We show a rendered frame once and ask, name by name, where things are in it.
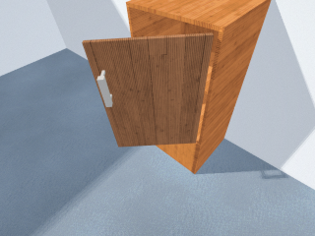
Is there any handle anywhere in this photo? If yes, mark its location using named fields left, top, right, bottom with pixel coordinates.
left=96, top=70, right=113, bottom=107

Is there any cupboard door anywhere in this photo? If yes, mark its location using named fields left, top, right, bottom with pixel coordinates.
left=82, top=32, right=214, bottom=148

